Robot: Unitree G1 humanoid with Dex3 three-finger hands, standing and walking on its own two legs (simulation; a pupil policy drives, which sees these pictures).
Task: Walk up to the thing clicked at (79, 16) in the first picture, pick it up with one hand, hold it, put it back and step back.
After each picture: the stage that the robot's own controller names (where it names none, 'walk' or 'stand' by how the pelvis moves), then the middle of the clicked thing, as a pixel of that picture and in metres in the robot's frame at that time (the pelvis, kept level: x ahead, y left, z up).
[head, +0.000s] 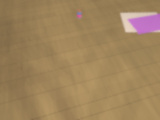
stand; (79, 13) +2.02 +0.06 -0.72
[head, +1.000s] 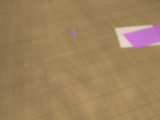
walk; (73, 32) +1.88 +0.30 -0.70
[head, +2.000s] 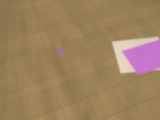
walk; (59, 49) +1.27 +0.39 -0.72
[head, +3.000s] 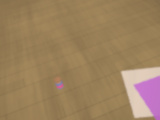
walk; (58, 82) +0.84 +0.34 -0.72
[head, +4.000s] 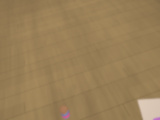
walk; (64, 112) +0.55 +0.26 -0.71
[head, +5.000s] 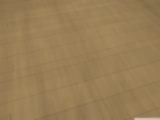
stand; out of the picture +0.41 +0.20 -0.71
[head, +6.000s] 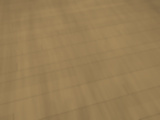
stand; out of the picture +0.40 +0.20 -0.72
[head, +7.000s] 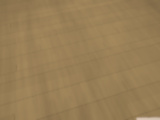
stand; out of the picture +0.41 +0.21 -0.73
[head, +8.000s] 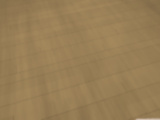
stand; out of the picture +0.41 +0.22 -0.73
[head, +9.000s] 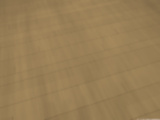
stand; out of the picture +0.39 +0.22 -0.73
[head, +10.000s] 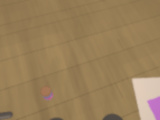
go down; (47, 93) +0.44 +0.21 -0.56
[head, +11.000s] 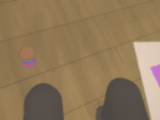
go down; (27, 57) +0.48 +0.23 -0.31
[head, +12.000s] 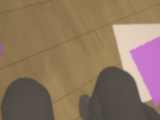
close in; out of the picture +0.47 +0.26 -0.26
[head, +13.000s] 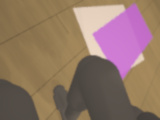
close; out of the picture +0.46 +0.29 -0.23
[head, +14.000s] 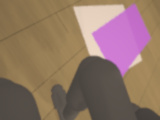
lift; out of the picture +0.45 +0.27 -0.24
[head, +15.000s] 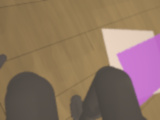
lift; out of the picture +0.39 +0.25 -0.19
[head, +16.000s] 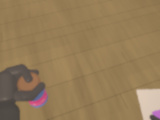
lift; (34, 90) +0.32 +0.18 -0.02
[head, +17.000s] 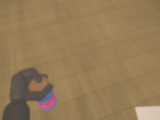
hold; (43, 94) +0.33 +0.16 -0.02
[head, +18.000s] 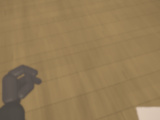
stand; out of the picture +0.13 +0.27 -0.70
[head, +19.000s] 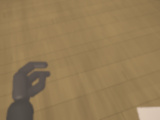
hold; out of the picture +0.03 +0.42 -0.70
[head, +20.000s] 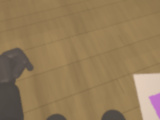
crouch; out of the picture -0.02 +0.56 -0.57
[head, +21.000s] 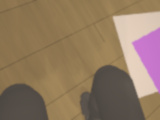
lower; out of the picture -0.13 +0.67 -0.29
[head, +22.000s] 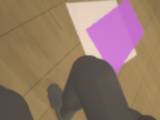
lower; out of the picture -0.33 +0.73 -0.26
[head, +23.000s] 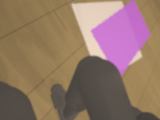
lower; out of the picture -0.45 +0.85 -0.26
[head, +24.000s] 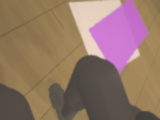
lower; out of the picture -0.56 +0.96 -0.26
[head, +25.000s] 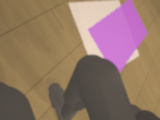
lower; out of the picture -0.68 +1.07 -0.26
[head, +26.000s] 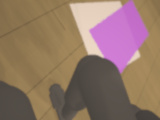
open; out of the picture -0.79 +1.18 -0.26
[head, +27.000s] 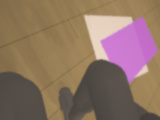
stand; out of the picture -0.89 +1.29 -0.27
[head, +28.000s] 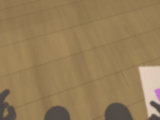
walk; out of the picture -0.68 +1.66 -0.54
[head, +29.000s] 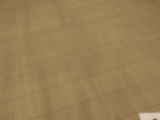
stand; out of the picture -0.76 +1.82 -0.69
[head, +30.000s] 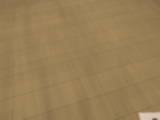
stand; out of the picture -0.84 +1.95 -0.69
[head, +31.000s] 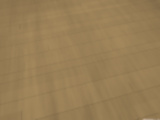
stand; out of the picture -0.87 +2.10 -0.74
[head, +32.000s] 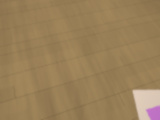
walk; out of the picture -0.92 +2.16 -0.73
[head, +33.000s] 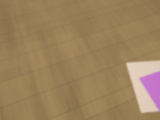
walk; out of the picture -0.99 +2.19 -0.73
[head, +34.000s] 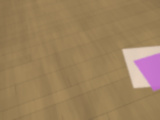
stand; out of the picture -0.69 +2.46 -0.72
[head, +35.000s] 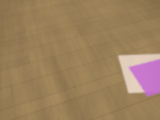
stand; out of the picture -0.67 +2.60 -0.74
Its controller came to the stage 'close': yes
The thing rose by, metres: 0.69
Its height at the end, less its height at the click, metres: -0.02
